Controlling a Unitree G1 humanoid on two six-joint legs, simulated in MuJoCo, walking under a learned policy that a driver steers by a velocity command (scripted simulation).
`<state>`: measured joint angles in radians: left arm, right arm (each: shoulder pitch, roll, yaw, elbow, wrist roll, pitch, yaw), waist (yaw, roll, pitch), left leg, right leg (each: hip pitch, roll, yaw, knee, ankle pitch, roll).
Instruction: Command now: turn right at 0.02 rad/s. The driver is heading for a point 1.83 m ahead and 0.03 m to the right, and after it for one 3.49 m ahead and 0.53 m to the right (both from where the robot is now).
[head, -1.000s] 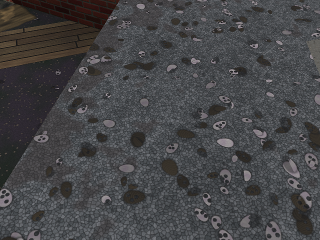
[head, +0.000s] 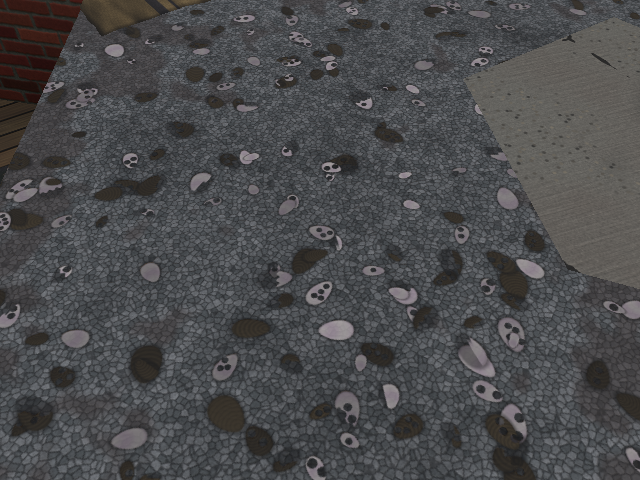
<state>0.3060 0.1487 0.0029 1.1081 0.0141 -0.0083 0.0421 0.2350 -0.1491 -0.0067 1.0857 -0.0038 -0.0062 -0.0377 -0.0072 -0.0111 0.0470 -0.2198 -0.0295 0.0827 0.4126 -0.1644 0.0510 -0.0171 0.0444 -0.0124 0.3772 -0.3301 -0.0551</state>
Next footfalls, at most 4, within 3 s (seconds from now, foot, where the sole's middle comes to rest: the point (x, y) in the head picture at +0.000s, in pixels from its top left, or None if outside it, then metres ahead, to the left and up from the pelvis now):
1.12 left None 0.25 0.12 -0.78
1.66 right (352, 441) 0.59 -0.04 -0.78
2.16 left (276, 346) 0.83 0.13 -0.78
2.60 right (350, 377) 0.74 -0.04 -0.78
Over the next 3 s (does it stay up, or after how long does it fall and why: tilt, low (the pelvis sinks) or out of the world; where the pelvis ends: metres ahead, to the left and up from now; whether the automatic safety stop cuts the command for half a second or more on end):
stays up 0.85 0.08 -0.01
